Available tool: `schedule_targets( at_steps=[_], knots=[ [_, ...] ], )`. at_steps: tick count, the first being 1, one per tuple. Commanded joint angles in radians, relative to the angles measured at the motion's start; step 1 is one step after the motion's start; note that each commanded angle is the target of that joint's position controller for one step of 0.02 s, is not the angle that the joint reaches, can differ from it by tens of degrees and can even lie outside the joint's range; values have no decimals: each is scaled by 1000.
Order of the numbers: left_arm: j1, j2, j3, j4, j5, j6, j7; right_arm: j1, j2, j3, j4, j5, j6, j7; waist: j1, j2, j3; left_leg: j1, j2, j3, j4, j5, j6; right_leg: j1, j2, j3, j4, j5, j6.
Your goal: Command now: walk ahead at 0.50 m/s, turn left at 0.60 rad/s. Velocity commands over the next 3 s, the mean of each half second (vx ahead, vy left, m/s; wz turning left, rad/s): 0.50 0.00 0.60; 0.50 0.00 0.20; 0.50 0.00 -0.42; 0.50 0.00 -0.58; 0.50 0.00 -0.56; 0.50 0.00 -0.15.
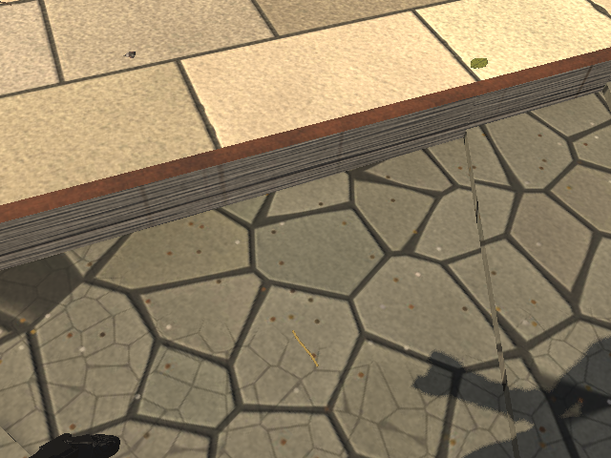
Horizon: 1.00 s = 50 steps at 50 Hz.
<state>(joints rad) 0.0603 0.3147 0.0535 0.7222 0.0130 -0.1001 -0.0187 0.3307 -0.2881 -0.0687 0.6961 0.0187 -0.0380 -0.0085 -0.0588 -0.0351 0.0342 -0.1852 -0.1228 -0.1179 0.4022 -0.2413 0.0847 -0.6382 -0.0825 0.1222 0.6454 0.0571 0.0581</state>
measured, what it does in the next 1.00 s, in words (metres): goes down, turning left: right foot 0.03 m lower, then left foot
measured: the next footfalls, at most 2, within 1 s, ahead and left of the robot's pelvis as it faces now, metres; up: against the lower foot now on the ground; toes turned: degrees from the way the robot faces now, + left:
right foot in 0.18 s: +0.27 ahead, -0.15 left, -0.03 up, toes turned +12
left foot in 0.68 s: +0.49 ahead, +0.16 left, -0.03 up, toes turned +23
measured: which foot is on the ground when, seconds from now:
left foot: down 0.00-0.18, up 0.20-0.66, down 0.68-1.00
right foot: up 0.00-0.16, down 0.18-0.68, up 0.70-1.00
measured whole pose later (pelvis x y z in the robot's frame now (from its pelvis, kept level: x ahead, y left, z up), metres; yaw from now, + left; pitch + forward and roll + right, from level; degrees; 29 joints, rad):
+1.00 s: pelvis +0.52 +0.08 -0.03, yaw +22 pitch +1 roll +1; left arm 0.15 0.31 0.05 0.80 -0.01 -0.06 -0.01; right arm 0.32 -0.27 -0.06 0.77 -0.01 -0.08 0.01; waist -0.04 -0.05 0.03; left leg -0.07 -0.08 0.04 0.23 -0.18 0.08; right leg -0.70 -0.14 0.05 0.86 -0.04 0.04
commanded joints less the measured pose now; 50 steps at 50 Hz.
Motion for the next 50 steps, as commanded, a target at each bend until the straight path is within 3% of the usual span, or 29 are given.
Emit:
schedule_targets(
  at_steps=[1,5,7,8,9,10,11,12,13,14,15,17,20,24,28,31,32,33,34,35,36,37,38,39,40,42,44,47,50],
  knots=[
    [-78,59,8,-80,-10,-15,-18,2,-166,-49,-46,8,-13,-15,-2,95,-37,-153,200,-186,-67,49,139,193,64,-31,-106,147,-8],
    [-99,84,16,-95,-19,-23,-29,39,-151,-50,-28,9,-1,-27,-2,124,-23,-25,231,-325,75,-19,129,165,53,29,-179,-11,-39],
    [-18,95,29,-74,-23,-29,-23,40,-145,-51,-23,5,9,-29,34,143,-35,-8,220,-340,168,12,103,262,50,5,-225,-91,-65],
    [68,111,42,-48,-16,-32,-18,57,-108,-38,-20,4,10,-24,68,119,-84,-43,171,-308,284,-12,73,409,34,-9,-235,-68,-87],
    [197,144,54,-27,1,-38,-14,84,-36,-13,-22,1,4,-12,117,5,-204,-196,102,-213,572,-191,36,679,-88,95,-157,-41,-127],
    [301,193,63,-20,0,-30,-9,256,21,5,-2,-3,-6,-6,71,-207,-315,-481,-4,-122,924,-518,-35,982,-281,382,-104,109,-234],
    [370,238,83,24,-34,-15,-17,268,-69,0,-44,34,-18,-12,84,-308,-357,-680,63,-75,1030,-382,-58,1036,-405,707,-248,-341,-319],
    [314,141,63,-1,-25,-11,-13,122,-141,-20,-38,38,-13,-25,136,-127,-216,-725,111,-77,1072,-266,-73,918,-338,612,-320,-520,-284],
    [249,96,44,-9,-9,-6,-7,-3,-169,-30,-62,23,-5,-30,149,-32,-97,-713,134,-48,1049,-171,-72,767,-292,468,-350,-467,-243],
    [200,72,30,-21,7,-7,-4,-41,-160,-33,-71,11,2,-29,128,-4,-35,-663,163,-57,996,-103,-75,643,-250,368,-375,-340,-241],
    [163,58,26,-10,11,-11,3,-41,-136,-35,-78,7,2,-23,92,-48,-8,-612,188,-78,925,-49,-75,568,-212,285,-386,-224,-234],
    [163,35,23,12,1,-20,7,-15,-94,-34,-71,12,8,-12,68,-97,-14,-563,209,-42,851,-18,-73,538,-150,118,-413,-57,-202],
    [186,67,36,40,-6,-21,16,-58,-52,-23,-94,3,8,-4,68,-59,-19,-583,213,-9,704,62,-93,555,-150,-11,-436,189,-215],
    [193,97,41,61,-11,-5,26,-170,-18,-8,-119,4,1,23,104,-42,-1,-511,200,68,408,260,-82,568,-122,-146,-474,183,-191],
    [285,118,41,110,-26,13,27,-305,5,7,-165,4,-8,51,146,-8,38,-487,177,112,250,271,-48,657,-163,-186,-475,198,-201],
    [298,151,47,129,-39,29,24,-325,-27,-4,-186,0,-12,61,110,-31,27,-414,125,158,188,137,-1,743,-190,-208,-393,477,-201],
    [297,169,51,133,-42,34,27,-297,-49,-14,-183,-5,-11,61,79,-55,-7,-343,96,180,177,88,18,764,-193,-216,-325,634,-196],
    [289,180,52,137,-42,41,30,-206,-87,-33,-162,-7,-8,57,16,-64,-67,-203,69,193,140,87,43,758,-182,-234,-202,737,-181],
    [277,175,46,135,-41,45,35,-58,-133,-58,-119,-6,-5,46,-64,-47,-146,43,62,179,80,175,74,654,-152,-266,-22,699,-152],
    [273,130,25,103,-12,36,37,116,-217,-81,-82,-12,5,25,-118,71,-280,398,251,-70,142,271,135,375,-98,-278,299,292,-119],
    [403,11,-18,92,-3,13,13,86,-262,-74,-80,-6,-4,25,-2,273,-416,651,496,-571,47,136,313,23,84,-171,614,-652,-79],
    [299,118,11,102,-36,-8,2,106,-172,-54,-85,-6,-9,24,-74,142,-403,598,483,-580,-30,33,279,-58,51,-30,692,-648,-91],
    [189,133,17,52,-61,-18,-2,40,-154,-42,-77,-9,-17,25,-62,126,-233,453,442,-416,-68,98,234,-111,16,-50,669,-549,-95],
    [157,113,13,45,-51,-21,4,-26,-134,-35,-73,-8,-23,26,-19,59,-146,306,396,-308,-97,185,201,-89,-26,-62,592,-457,-90],
    [154,110,17,51,-32,-17,9,-73,-108,-26,-74,-16,-27,29,15,58,-89,194,364,-236,-129,261,187,-48,-46,-69,537,-411,-77],
    [219,86,16,67,-26,6,9,-109,-85,-19,-72,-23,-39,30,70,93,-77,77,334,-173,-200,284,187,44,-69,-62,489,-356,-56],
    [228,61,11,72,-22,26,12,-114,-101,-22,-51,-18,-54,29,90,92,-53,20,331,-104,-245,319,192,41,-76,-72,435,-307,-29],
    [150,50,7,49,-22,37,14,-91,-117,-26,-13,-27,-63,18,67,86,-11,14,312,0,-280,321,166,-24,-80,-64,302,-137,-8],
    [61,38,1,25,-30,26,2,-71,-127,-23,17,-28,-66,11,26,83,14,16,283,104,-294,287,116,13,-44,-77,112,46,-21]
  ],
)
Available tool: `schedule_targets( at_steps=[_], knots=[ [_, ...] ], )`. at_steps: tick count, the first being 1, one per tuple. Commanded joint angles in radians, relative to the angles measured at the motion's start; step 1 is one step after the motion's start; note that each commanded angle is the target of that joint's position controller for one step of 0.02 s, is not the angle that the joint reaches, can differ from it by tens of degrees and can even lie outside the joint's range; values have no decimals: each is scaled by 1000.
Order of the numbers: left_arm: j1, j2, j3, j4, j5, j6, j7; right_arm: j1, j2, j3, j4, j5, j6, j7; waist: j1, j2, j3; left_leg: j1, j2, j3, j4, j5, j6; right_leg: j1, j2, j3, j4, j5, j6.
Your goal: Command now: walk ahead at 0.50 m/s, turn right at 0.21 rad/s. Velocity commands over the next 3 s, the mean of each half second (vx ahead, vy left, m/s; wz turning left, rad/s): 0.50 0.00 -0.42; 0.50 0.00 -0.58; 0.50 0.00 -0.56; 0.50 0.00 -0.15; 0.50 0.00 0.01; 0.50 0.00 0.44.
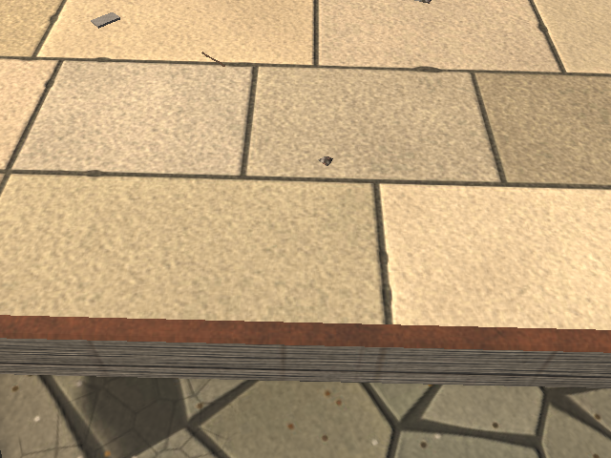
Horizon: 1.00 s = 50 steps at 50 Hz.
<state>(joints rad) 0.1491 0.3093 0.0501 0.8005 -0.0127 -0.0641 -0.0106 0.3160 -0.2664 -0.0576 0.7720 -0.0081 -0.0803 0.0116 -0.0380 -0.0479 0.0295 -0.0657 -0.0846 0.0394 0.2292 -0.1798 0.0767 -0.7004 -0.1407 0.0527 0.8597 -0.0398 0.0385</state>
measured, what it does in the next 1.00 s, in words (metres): walks ahead, turning right: right foot, then left foot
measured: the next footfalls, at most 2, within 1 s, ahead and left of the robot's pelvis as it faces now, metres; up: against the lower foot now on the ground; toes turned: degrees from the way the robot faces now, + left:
right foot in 0.22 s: +0.30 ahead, -0.16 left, +0.00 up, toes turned -9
left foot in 0.68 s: +0.55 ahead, -0.02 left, +0.00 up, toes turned -27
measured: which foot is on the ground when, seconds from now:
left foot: down 0.00-0.22, up 0.24-0.66, down 0.68-1.00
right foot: up 0.00-0.20, down 0.22-0.68, up 0.70-1.00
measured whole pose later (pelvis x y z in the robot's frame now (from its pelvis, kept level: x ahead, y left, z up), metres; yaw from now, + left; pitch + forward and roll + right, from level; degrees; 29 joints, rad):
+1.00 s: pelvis +0.52 -0.12 -0.01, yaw -35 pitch +2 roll +0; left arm 0.17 0.23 0.02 0.55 -0.03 0.02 0.01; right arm 0.45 -0.23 -0.04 0.81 -0.03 -0.02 -0.05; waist -0.06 -0.05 0.03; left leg -0.09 0.03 0.14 0.39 -0.32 0.02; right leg -1.06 -0.02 0.06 1.86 -0.34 0.12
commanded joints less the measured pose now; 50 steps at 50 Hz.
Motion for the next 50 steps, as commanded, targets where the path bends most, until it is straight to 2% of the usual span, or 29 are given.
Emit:
schedule_targets(
  at_steps=[1,4,7,9,11,12,13,14,15,16,17,18,21,24,26,29,31,33,34,35,36,37,38,40,42,44,46,47,50],
  knots=[
    [-62,37,1,-66,-5,-13,-11,-43,-159,-36,-48,-2,-24,-10,-11,95,27,-91,251,-36,-127,213,116,86,27,-16,-151,177,-8],
    [-132,37,-3,-103,-10,-15,-27,0,-173,-41,-10,6,-17,-12,-41,89,48,27,294,-10,-111,218,104,50,46,-16,-241,177,-34],
    [-169,47,-3,-140,-5,-20,-47,-3,-184,-45,11,12,0,-20,-34,85,48,154,335,9,-34,360,78,12,66,-37,-288,60,-76],
    [-120,75,8,-149,2,-19,-51,-27,-212,-52,9,12,12,-31,5,126,-8,194,334,39,97,693,48,103,119,-96,-284,-57,-113],
    [116,151,52,-101,0,-14,-43,-39,-211,-48,-2,9,32,-47,130,118,-149,120,283,97,440,883,-3,420,199,-130,-333,-48,-173],
    [267,261,88,-79,0,-6,-28,16,-168,-26,-31,-17,21,-53,160,-33,-277,-161,228,112,771,562,-49,770,27,125,-299,53,-262],
    [261,289,90,-88,-10,-9,-28,109,-47,17,-48,-33,-10,-28,79,-235,-388,-576,11,-4,1057,-367,-101,1085,-169,648,-421,-168,-437],
    [284,195,65,-101,-7,-13,-24,-8,-145,0,-44,6,-43,-9,159,-124,-402,-689,47,-159,1136,-382,-74,1107,-167,711,-528,-292,-409],
    [226,165,55,-109,2,-18,-18,-106,-173,-7,-80,37,-60,0,159,-66,-254,-748,94,-149,1108,-276,-54,988,-139,577,-552,-243,-363],
    [164,158,52,-126,4,-18,-14,-139,-161,-1,-87,25,-68,-4,125,30,-174,-718,134,-139,1039,-209,-51,842,-110,486,-564,-140,-343],
    [110,143,47,-142,6,-16,-10,-145,-165,-7,-90,3,-66,-13,85,58,-120,-650,162,-135,957,-174,-63,707,-89,417,-582,-2,-335],
    [79,129,40,-159,17,-15,-7,-131,-168,-10,-92,-5,-57,-17,50,37,-107,-576,176,-141,927,-164,-74,621,-65,375,-601,98,-334],
    [51,140,44,-176,8,-13,2,-92,-130,-2,-96,-15,-27,-25,8,8,-88,-512,166,-102,810,-129,-128,480,-20,259,-620,292,-340],
    [63,161,52,-176,-7,-1,20,-190,-87,17,-125,-19,-18,-28,36,-9,-68,-441,122,-68,568,51,-167,387,61,159,-605,262,-291],
    [96,153,51,-168,-5,18,27,-211,-59,28,-118,-5,-11,-23,62,-59,-115,-355,70,-43,511,140,-181,392,73,156,-565,185,-260],
    [120,122,40,-177,-5,39,32,-246,-93,23,-143,10,-1,-12,73,-73,-95,-420,73,-84,507,18,-154,473,9,315,-515,3,-254],
    [116,119,37,-181,-7,47,39,-269,-116,14,-160,2,-10,-7,62,-73,-72,-399,63,-89,396,-18,-127,528,1,371,-465,8,-227],
    [62,116,33,-198,-9,57,45,-146,-129,-4,-137,-13,-24,-9,-30,-98,-122,-177,39,-61,211,91,-84,522,60,348,-309,223,-177],
    [32,75,21,-219,-7,52,42,-11,-167,-25,-111,-25,-30,-12,-95,-60,-199,50,117,-123,179,200,-44,430,134,283,-93,259,-127],
    [60,-29,-9,-244,20,40,42,92,-250,-41,-93,-30,-25,-22,-72,182,-251,270,375,-425,152,536,15,209,253,163,234,-364,-61],
    [259,14,-3,-250,-15,23,33,76,-280,-52,-101,-34,-19,-13,37,299,-292,327,573,-832,117,305,183,-5,275,185,451,-581,-24],
    [263,93,17,-207,-27,32,32,6,-204,-41,-123,-19,-8,-13,26,165,-188,251,558,-806,90,-31,208,-106,198,172,603,-513,10],
    [151,112,25,-228,-29,42,27,-20,-131,-22,-132,-9,10,-16,-11,132,-83,171,483,-629,65,-223,175,-170,164,109,683,-444,26],
    [75,67,21,-258,-17,50,24,-32,-98,-4,-111,-16,30,-26,-2,151,39,23,372,-428,17,-243,129,-227,134,48,778,-357,46],
    [71,10,5,-278,-25,55,8,14,-86,-2,-89,-19,35,-40,6,168,60,-45,343,-300,-7,-163,120,-257,117,31,893,-331,50],
    [38,-30,-13,-305,-25,58,1,46,-68,1,-69,-19,36,-49,7,140,53,-42,354,-221,4,-62,128,-357,105,37,953,-316,62],
    [6,-36,-20,-329,-11,63,3,48,-71,-3,-59,-29,39,-59,12,124,41,-58,360,-149,1,15,126,-408,103,42,923,-254,77],
    [-33,-65,-27,-333,-9,67,11,75,-82,-6,-44,-36,40,-61,-1,152,43,-37,385,-135,-8,77,139,-458,114,9,1023,-265,85],
    [-54,-94,-42,-355,-15,73,26,141,-77,-7,6,-18,47,-78,0,152,50,85,418,-88,-2,180,126,-637,108,35,1177,-329,76]
  ],
)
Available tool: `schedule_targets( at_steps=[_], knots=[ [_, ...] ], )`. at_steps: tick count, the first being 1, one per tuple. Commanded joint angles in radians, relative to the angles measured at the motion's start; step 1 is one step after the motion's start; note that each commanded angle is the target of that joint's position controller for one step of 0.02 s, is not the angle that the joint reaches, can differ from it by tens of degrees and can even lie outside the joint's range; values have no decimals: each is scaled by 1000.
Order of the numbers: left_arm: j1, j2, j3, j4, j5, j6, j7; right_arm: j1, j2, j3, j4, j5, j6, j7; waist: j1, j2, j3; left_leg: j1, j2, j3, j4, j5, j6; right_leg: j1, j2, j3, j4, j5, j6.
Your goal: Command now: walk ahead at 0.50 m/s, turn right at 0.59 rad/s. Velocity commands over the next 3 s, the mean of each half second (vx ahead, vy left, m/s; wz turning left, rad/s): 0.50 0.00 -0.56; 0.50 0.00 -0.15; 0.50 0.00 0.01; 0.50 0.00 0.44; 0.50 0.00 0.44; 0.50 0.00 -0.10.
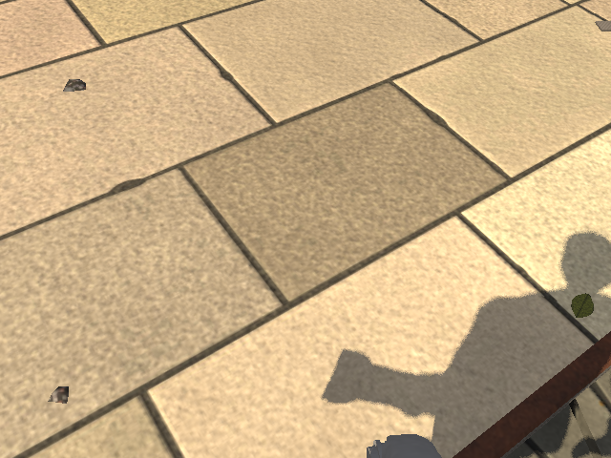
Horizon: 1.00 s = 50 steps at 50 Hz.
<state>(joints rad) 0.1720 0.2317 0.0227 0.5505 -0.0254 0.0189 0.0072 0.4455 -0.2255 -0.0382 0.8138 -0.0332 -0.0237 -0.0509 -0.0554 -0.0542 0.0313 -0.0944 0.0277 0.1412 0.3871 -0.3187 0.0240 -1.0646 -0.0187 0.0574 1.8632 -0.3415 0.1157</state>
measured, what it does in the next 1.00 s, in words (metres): climbs, turning right: right foot 0.18 m higher, then left foot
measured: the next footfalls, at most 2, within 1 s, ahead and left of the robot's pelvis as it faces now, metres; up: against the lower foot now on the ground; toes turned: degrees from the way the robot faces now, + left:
right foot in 0.22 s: +0.35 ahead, -0.15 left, +0.18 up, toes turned -10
left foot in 0.78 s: +0.68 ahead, -0.03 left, +0.18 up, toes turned -19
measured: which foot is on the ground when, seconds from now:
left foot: down 0.00-0.24, up 0.26-0.76, down 0.78-1.00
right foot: up 0.00-0.20, down 0.22-0.78, up 0.80-1.00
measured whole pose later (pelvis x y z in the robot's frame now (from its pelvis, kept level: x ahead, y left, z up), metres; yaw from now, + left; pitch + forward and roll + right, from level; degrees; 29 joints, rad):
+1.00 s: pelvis +0.62 -0.10 +0.18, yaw -19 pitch +2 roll +2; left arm 0.26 0.30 0.03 0.74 0.00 -0.08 -0.01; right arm 0.34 -0.27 -0.04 0.79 0.00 -0.08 0.01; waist -0.02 -0.03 -0.02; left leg -0.17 -0.09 0.03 0.29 -0.16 0.08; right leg -0.63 -0.07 0.04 1.16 -0.28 0.02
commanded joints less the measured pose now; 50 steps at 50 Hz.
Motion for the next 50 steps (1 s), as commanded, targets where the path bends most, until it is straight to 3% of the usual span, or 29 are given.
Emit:
schedule_targets(
  at_steps=[1,4,7,8,9,10,11,12,13,14,15,17,18,20,23,24,25,26,28,30,35,37,39,40,41,42,44,46,50],
  knots=[
    [-123,-14,-17,-130,1,-12,10,43,-109,-26,-22,11,-10,-22,1,173,61,182,304,-181,-167,335,169,-349,-16,7,203,-86,-9],
    [-284,-68,-47,-198,9,-29,-11,124,-86,-21,28,12,7,-45,-38,135,95,298,298,-139,-164,375,124,-488,-41,-50,125,-122,-31],
    [-423,-118,-89,-309,0,-44,-57,154,-132,-29,62,31,56,-74,-22,137,85,250,291,-78,-276,383,93,-388,-123,-143,-169,-64,-50],
    [-394,-66,-87,-293,-15,-47,-79,48,-170,-31,27,36,65,-68,26,105,65,7,243,5,-368,565,116,20,-76,-276,-504,-15,-83],
    [-379,-53,-65,-272,-21,-43,-77,88,-226,-34,51,47,43,-57,37,197,-27,-115,281,-7,-361,1142,161,423,34,-387,-546,-93,-141],
    [-246,42,-16,-236,-23,-38,-70,104,-289,-38,66,32,25,-47,116,252,-158,-19,287,39,-154,1763,168,605,117,-402,-566,-150,-191],
    [14,142,38,-180,-14,-33,-67,47,-374,-50,48,24,8,-28,273,365,-339,76,307,21,73,2198,175,818,176,-306,-645,-83,-266],
    [184,227,77,-117,-5,-25,-61,-1,-364,-54,-4,53,-23,-12,344,291,-454,-121,258,-41,357,2068,123,1102,141,-18,-790,-35,-348],
    [289,350,112,-72,-3,-21,-33,-42,-247,-18,-64,45,-74,35,301,-138,-583,-416,-4,-135,891,734,45,1360,-138,731,-1249,-281,-532],
    [310,273,79,-27,39,-23,-5,-42,-239,-36,8,18,-115,96,250,-138,-741,-442,-94,-372,1272,167,76,1348,-262,1131,-1510,-415,-516],
    [306,198,48,21,39,-38,-15,-135,-188,-45,-29,43,-113,117,224,-36,-557,-538,-86,-398,1463,142,91,1171,-254,1064,-1562,-460,-424],
    [168,70,16,101,19,-73,-53,-348,-30,18,-184,32,-107,85,109,84,-91,-689,-48,-295,1644,108,93,710,-146,710,-1487,-204,-346],
    [210,14,3,154,36,-90,-57,-438,15,47,-273,17,-101,73,108,-79,-58,-688,-55,-280,1706,80,82,643,-47,682,-1434,-74,-361],
    [175,-77,-21,169,40,-112,-44,-297,54,78,-315,43,-89,100,-18,-8,-57,-791,-53,-325,1714,2,122,679,-44,550,-1422,-6,-401],
    [14,-24,-18,110,17,-130,-24,-221,-38,74,-270,42,-77,93,-107,172,-4,-754,6,-301,1237,49,87,614,-45,359,-1553,107,-367],
    [20,2,-20,111,22,-138,-24,-270,-73,72,-288,27,-77,82,-94,172,5,-681,14,-248,1040,100,75,560,-36,304,-1610,175,-367],
    [75,31,-13,130,22,-139,-17,-352,-92,69,-311,-12,-83,74,-44,175,17,-647,10,-187,899,187,46,558,-31,279,-1645,287,-379],
    [143,45,-10,157,13,-140,-10,-419,-74,76,-320,-30,-89,69,1,172,-6,-607,10,-151,755,287,28,606,-28,240,-1655,326,-377],
    [256,83,-1,200,-4,-138,-5,-514,-11,92,-327,0,-89,70,89,85,-29,-541,-9,-116,493,371,15,709,-40,203,-1685,330,-365],
    [312,101,4,222,1,-129,-11,-593,-10,84,-328,42,-85,82,148,29,-3,-534,-23,-111,291,368,12,828,-87,224,-1696,289,-361],
    [340,128,15,252,9,-81,-24,-644,-57,42,-317,49,-84,104,194,-31,24,-492,-43,-121,72,320,14,1052,-149,260,-1609,386,-332],
    [318,149,26,252,13,-70,-26,-565,-92,20,-296,40,-90,101,149,-60,-36,-339,-76,-104,15,273,40,1087,-132,230,-1497,650,-301],
    [217,167,32,206,27,-79,-25,-283,-173,-15,-228,27,-92,87,-2,-83,-239,97,32,-202,69,322,133,920,-79,167,-1221,767,-241],
    [225,112,16,172,35,-98,-26,-99,-246,-38,-192,10,-85,72,-55,72,-397,507,227,-475,110,368,253,581,34,90,-910,487,-170],
    [340,52,-10,189,23,-110,-30,-59,-233,-41,-157,21,-70,72,-22,300,-477,624,370,-766,24,234,350,358,93,63,-656,-184,-127],
    [269,132,12,195,4,-115,-31,-79,-150,-25,-153,33,-59,61,-44,210,-353,490,328,-758,-42,39,305,274,41,103,-536,-153,-127],
    [127,143,17,152,8,-128,-27,-186,-126,-11,-151,32,-52,56,-1,92,-131,178,251,-562,-143,98,265,274,-21,46,-535,-2,-119],
    [135,117,19,136,19,-127,-22,-204,-104,-3,-136,18,-65,56,57,91,-72,44,194,-469,-210,212,259,328,-64,31,-596,67,-112],
    [83,78,7,107,28,-112,-12,-170,-133,-14,-86,42,-80,55,69,96,-18,-33,168,-350,-245,409,256,302,-104,-7,-788,107,-80]
  ],
)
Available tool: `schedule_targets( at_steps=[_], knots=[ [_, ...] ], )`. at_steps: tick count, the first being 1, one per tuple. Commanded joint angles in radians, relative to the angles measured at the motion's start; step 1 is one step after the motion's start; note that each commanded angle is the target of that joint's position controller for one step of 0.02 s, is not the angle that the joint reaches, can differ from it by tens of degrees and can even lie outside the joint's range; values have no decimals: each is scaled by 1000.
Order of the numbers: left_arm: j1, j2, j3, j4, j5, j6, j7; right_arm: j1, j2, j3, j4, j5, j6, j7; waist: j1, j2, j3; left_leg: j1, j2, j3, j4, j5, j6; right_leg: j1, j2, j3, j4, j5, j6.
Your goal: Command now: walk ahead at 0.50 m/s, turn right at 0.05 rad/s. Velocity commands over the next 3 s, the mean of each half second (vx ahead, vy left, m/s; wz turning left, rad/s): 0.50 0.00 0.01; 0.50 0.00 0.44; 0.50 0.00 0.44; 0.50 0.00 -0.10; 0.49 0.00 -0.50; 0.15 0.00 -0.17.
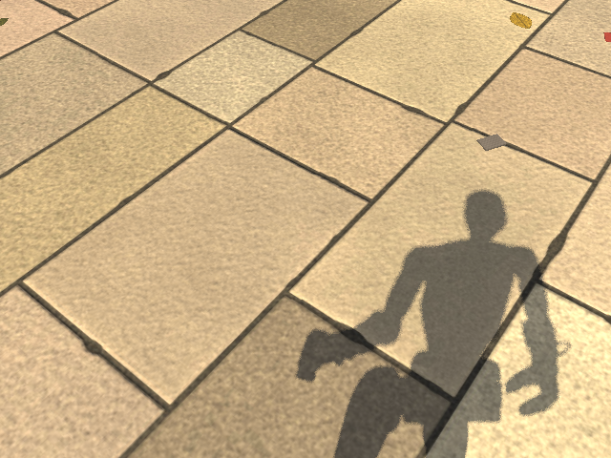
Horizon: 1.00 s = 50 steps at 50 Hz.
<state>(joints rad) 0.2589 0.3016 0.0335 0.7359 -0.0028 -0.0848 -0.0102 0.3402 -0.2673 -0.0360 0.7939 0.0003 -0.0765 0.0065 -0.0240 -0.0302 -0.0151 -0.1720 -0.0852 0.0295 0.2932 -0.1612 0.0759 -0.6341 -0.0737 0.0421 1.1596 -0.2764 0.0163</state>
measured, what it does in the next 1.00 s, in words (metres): walks ahead, turning left: right foot, then left foot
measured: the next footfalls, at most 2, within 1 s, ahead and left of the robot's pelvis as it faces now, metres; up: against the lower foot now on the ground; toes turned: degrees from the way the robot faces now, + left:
right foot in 0.28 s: +0.35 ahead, -0.14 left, +0.00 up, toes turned +0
left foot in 0.82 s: +0.61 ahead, +0.14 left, +0.00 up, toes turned +14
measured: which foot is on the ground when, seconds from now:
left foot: down 0.00-0.30, up 0.32-0.80, down 0.82-1.00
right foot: up 0.00-0.26, down 0.28-0.82, up 0.84-1.00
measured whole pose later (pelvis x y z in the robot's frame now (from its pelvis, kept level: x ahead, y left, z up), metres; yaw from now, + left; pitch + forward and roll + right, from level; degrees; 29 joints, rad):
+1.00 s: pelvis +0.56 +0.05 -0.01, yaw +18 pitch +3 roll +0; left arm 0.20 0.29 0.05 0.74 0.01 -0.11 0.00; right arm 0.27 -0.27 -0.07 0.68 0.00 -0.04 0.02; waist -0.01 -0.02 0.02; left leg -0.32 -0.10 -0.02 0.45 -0.16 0.09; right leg -0.53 -0.07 0.05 1.16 -0.34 0.02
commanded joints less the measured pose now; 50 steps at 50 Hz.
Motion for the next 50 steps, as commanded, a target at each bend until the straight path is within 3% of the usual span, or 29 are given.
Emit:
schedule_targets(
  at_steps=[1,4,7,9,11,13,14,15,16,17,18,19,20,22,24,27,31,36,39,40,41,42,43,44,45,46,47,48,50],
  knots=[
    [-41,5,-9,-91,8,-11,3,-55,-108,-21,-60,8,-25,-3,27,62,36,24,266,-207,-154,264,192,-109,-49,0,-174,107,21],
    [-166,-11,-16,-123,3,-18,-9,-6,-149,-30,-36,10,-21,-5,-19,64,57,-34,229,-133,-164,286,153,23,-8,-29,-449,313,7],
    [-255,11,-6,-158,-14,-18,-21,67,-163,-33,1,26,-13,-3,-47,77,71,62,276,-152,-155,261,139,40,11,-16,-562,382,-18],
    [-300,26,2,-180,-14,-20,-32,99,-160,-33,22,24,1,-5,-51,74,78,162,304,-158,-110,294,119,15,22,-13,-616,340,-45],
    [-287,45,14,-185,-11,-23,-38,106,-173,-38,31,17,13,-8,-28,92,55,221,315,-156,-42,411,96,72,44,-27,-646,265,-71],
    [-118,98,45,-145,-6,-23,-29,83,-180,-37,26,11,24,-12,71,105,-58,204,269,-115,172,673,60,334,91,-70,-684,241,-118],
    [60,148,64,-109,3,-21,-17,69,-160,-25,2,-3,23,-16,145,78,-192,43,226,-83,406,550,30,631,-7,20,-625,313,-170],
    [179,247,86,-96,18,-12,-8,180,-49,10,-22,-16,4,-11,125,-140,-356,-358,75,-28,810,58,-43,1042,-273,430,-619,284,-326],
    [228,184,76,-75,-3,-4,-10,192,-58,14,-5,0,-15,-1,143,-201,-444,-530,24,-138,985,-420,-55,1098,-341,728,-779,99,-390],
    [167,136,59,-71,-12,-2,-7,87,-143,-14,-29,27,-24,3,139,-112,-267,-622,89,-153,1046,-368,-50,959,-299,616,-818,-10,-332],
    [84,109,50,-81,-11,-1,-6,-4,-146,-15,-58,30,-27,2,112,-50,-145,-623,139,-118,1009,-264,-48,785,-258,475,-846,16,-295],
    [22,83,41,-83,-2,-3,-12,-46,-132,-16,-66,14,-24,-1,75,1,-64,-582,172,-104,948,-197,-53,628,-213,382,-889,83,-275],
    [-19,55,35,-85,9,-11,-16,-25,-118,-20,-61,7,-11,-3,32,-24,-36,-517,202,-114,902,-150,-58,524,-182,306,-927,126,-260],
    [-46,43,36,-70,13,-26,-22,29,-74,-15,-36,14,16,-4,-6,-60,-19,-439,213,-114,874,-107,-71,411,-155,212,-990,159,-258],
    [-34,66,45,-45,19,-37,-18,2,-70,-19,-44,15,29,-9,-9,-45,9,-472,212,-133,834,-36,-86,378,-157,129,-1025,222,-261],
    [3,87,53,-11,22,-38,-3,-84,-66,-24,-65,11,27,-7,14,-25,30,-535,205,-157,699,129,-92,419,-148,27,-1032,313,-236],
    [35,112,57,17,12,-32,11,-215,-38,-15,-99,11,16,15,65,-13,56,-499,186,-90,468,288,-77,474,-138,-76,-1043,325,-196],
    [95,138,71,64,-4,1,17,-334,-35,-13,-172,14,19,43,106,-7,92,-578,175,-51,345,165,-38,687,-204,-111,-974,386,-173],
    [65,174,84,58,-15,25,30,-297,-69,-31,-200,9,25,54,61,-51,36,-448,106,37,321,1,11,734,-206,-163,-808,796,-135],
    [55,182,86,56,-17,34,36,-209,-99,-49,-185,9,27,53,8,-58,-21,-318,62,69,300,-19,35,722,-190,-189,-673,946,-117],
    [53,169,80,50,-16,38,42,-51,-154,-80,-146,13,28,44,-70,-30,-105,-81,21,67,235,44,72,634,-145,-224,-463,939,-83],
    [72,123,58,25,11,26,43,109,-253,-113,-121,14,37,21,-122,103,-218,247,195,-199,235,97,147,363,-94,-234,-139,586,-37],
    [156,-2,15,-22,34,-7,22,82,-322,-115,-132,24,27,22,-15,315,-315,550,409,-757,117,-77,336,-66,124,-102,170,-295,14],
    [43,91,35,-21,0,-41,6,120,-228,-93,-146,19,23,22,-101,188,-352,571,405,-795,36,-152,308,-173,82,61,240,-283,-8],
    [-42,117,42,-54,-28,-58,0,77,-186,-81,-146,12,19,19,-99,154,-218,463,372,-644,27,-75,267,-227,43,48,216,-182,-26],
    [-61,103,37,-58,-15,-66,6,10,-168,-75,-159,13,19,16,-55,57,-143,313,332,-535,20,21,239,-185,2,41,134,-101,-30],
    [-70,107,44,-58,10,-63,13,-51,-145,-68,-174,10,20,14,-16,38,-87,177,300,-462,2,124,224,-121,-23,36,55,-62,-19],
    [-53,108,50,-61,16,-52,13,-84,-126,-60,-191,0,20,10,20,60,-72,91,276,-425,-25,183,222,-54,-39,44,22,-38,-10],
    [-30,85,48,-59,20,-29,14,-103,-128,-61,-193,2,17,3,47,75,-52,-2,253,-378,-55,250,233,-16,-37,27,-47,-19,20]
  ],
)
